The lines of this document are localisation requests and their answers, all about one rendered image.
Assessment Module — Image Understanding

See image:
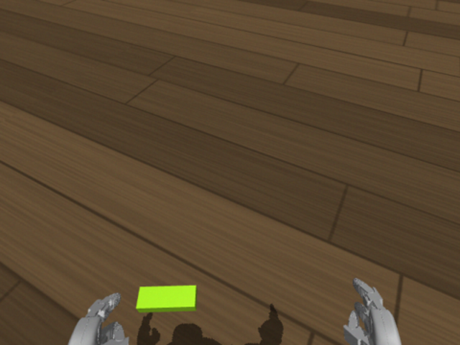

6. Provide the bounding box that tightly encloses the carton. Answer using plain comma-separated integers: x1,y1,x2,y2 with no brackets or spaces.
136,285,197,313

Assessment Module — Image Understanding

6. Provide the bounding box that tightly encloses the left robot hand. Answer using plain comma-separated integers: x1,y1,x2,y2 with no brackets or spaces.
68,293,129,345

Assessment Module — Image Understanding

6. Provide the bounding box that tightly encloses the right robot hand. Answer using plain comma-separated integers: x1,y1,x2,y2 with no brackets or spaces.
344,278,402,345

